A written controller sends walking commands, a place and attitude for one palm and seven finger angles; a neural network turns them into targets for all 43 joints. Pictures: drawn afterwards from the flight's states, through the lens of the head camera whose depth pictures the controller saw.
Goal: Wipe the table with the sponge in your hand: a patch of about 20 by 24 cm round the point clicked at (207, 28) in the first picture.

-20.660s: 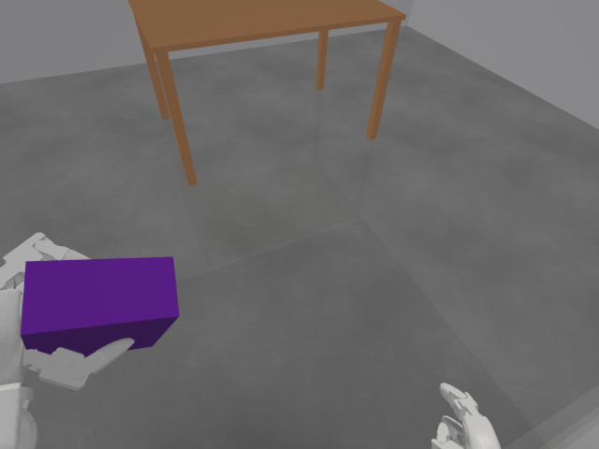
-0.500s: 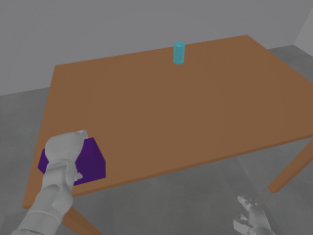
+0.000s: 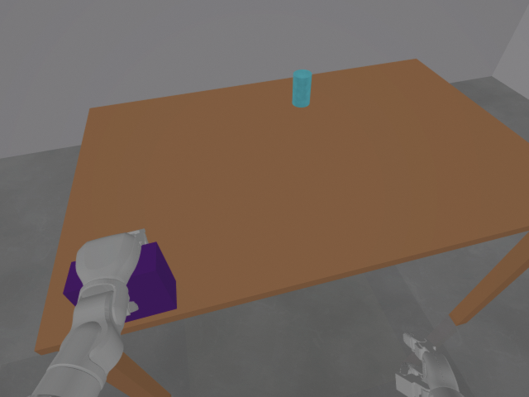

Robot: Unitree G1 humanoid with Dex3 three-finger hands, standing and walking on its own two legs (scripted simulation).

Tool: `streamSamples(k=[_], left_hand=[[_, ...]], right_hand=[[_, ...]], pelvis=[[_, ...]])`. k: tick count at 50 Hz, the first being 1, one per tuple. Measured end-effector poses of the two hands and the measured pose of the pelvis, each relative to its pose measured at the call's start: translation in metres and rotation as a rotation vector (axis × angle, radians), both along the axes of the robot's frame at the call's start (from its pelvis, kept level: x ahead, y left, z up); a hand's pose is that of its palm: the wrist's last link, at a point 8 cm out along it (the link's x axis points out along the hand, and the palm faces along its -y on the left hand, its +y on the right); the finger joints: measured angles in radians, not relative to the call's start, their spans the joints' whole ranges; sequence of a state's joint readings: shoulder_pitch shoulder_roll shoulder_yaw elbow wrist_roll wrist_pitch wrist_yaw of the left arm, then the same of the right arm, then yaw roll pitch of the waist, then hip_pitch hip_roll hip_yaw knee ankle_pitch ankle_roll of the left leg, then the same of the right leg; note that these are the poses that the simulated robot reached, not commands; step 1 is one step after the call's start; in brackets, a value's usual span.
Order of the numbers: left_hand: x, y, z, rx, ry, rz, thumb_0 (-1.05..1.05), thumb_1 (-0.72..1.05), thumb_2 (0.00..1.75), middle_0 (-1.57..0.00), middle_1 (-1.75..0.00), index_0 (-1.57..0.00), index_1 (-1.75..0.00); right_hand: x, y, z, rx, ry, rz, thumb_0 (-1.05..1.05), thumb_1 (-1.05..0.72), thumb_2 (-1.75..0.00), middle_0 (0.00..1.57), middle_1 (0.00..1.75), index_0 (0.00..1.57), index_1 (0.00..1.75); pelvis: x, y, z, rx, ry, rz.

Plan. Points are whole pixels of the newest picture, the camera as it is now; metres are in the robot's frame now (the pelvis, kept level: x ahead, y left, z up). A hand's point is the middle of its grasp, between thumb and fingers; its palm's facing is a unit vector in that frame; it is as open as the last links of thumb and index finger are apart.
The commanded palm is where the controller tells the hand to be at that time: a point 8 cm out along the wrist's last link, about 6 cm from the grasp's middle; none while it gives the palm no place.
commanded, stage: lower the sponge onto the table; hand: left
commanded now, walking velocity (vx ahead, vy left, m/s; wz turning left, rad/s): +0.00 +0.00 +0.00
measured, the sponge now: (130, 292) +0.27 +0.28 -0.03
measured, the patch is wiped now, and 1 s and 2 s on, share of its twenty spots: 0.00 0.30 0.50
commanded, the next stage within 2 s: wipe forward along the first lane in 0.28 s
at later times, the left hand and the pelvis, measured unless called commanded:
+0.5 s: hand (128, 276) +0.28 +0.28 +0.00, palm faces -0.09 -0.04 -1.00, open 10.0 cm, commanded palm +0.27 +0.27 +0.05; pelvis -0.01 -0.01 +0.00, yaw +1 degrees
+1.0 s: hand (130, 245) +0.33 +0.30 +0.01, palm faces -0.13 +0.01 -0.99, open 10.0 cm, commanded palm +0.33 +0.30 +0.04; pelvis -0.04 -0.03 -0.02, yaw +0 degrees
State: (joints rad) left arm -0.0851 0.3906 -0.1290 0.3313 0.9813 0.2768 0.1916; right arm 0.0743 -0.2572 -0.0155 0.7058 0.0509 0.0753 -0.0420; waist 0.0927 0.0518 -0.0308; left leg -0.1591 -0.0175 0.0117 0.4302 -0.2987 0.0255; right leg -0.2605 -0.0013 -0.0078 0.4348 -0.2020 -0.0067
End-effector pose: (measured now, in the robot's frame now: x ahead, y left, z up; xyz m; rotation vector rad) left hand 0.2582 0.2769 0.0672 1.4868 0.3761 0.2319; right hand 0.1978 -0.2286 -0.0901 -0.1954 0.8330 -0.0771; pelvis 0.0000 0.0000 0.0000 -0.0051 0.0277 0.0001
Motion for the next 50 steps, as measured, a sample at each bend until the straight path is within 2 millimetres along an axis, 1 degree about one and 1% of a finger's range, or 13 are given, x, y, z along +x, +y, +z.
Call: streamSamples(k=[11,23,27,31,35,39,50], left_hand=[[0.002,-0.003,-0.003,0.023,0.004,0.007,0.00,-0.48,1.03,-0.73,-1.35,-0.74,-1.35],[0.003,-0.006,-0.006,0.040,0.007,0.015,0.00,-0.48,1.03,-0.73,-1.35,-0.74,-1.34],[0.008,-0.005,-0.006,0.046,0.019,0.014,0.00,-0.49,1.03,-0.74,-1.34,-0.74,-1.34],[0.018,-0.003,-0.004,0.062,0.027,0.006,0.00,-0.49,1.03,-0.74,-1.34,-0.75,-1.34],[0.028,0.000,-0.005,0.069,0.038,-0.001,0.00,-0.50,1.04,-0.75,-1.33,-0.75,-1.33],[0.039,0.003,-0.005,0.079,0.046,-0.014,0.01,-0.50,1.04,-0.75,-1.33,-0.76,-1.33],[0.064,0.014,-0.006,0.091,0.048,-0.019,0.01,-0.51,1.05,-0.76,-1.33,-0.76,-1.33]], right_hand=[[-0.006,0.002,-0.005,0.018,0.010,-0.002,0.01,-0.90,-0.89,0.20,0.30,0.20,0.30],[-0.019,-0.008,-0.012,0.007,0.043,-0.016,0.01,-0.90,-0.89,0.20,0.30,0.20,0.30],[-0.025,-0.013,-0.015,-0.005,0.057,-0.017,0.01,-0.90,-0.89,0.20,0.30,0.20,0.30],[-0.033,-0.018,-0.019,-0.013,0.072,-0.023,0.01,-0.90,-0.89,0.20,0.30,0.20,0.30],[-0.046,-0.026,-0.024,-0.021,0.093,-0.042,0.01,-0.90,-0.89,0.20,0.30,0.20,0.30],[-0.065,-0.036,-0.030,-0.035,0.127,-0.067,0.01,-0.90,-0.89,0.20,0.30,0.20,0.30],[-0.137,-0.067,-0.047,-0.074,0.272,-0.162,0.01,-0.90,-0.89,0.20,0.30,0.20,0.30]], pelvis=[[-0.003,-0.001,-0.001,0.002,0.009,0.002],[-0.009,-0.006,-0.004,0.007,0.021,0.008],[-0.013,-0.009,-0.005,0.008,0.030,0.015],[-0.018,-0.013,-0.007,0.011,0.045,0.019],[-0.022,-0.017,-0.009,0.012,0.066,0.018],[-0.027,-0.020,-0.011,0.013,0.089,0.016],[-0.039,-0.026,-0.018,0.012,0.152,0.007]])
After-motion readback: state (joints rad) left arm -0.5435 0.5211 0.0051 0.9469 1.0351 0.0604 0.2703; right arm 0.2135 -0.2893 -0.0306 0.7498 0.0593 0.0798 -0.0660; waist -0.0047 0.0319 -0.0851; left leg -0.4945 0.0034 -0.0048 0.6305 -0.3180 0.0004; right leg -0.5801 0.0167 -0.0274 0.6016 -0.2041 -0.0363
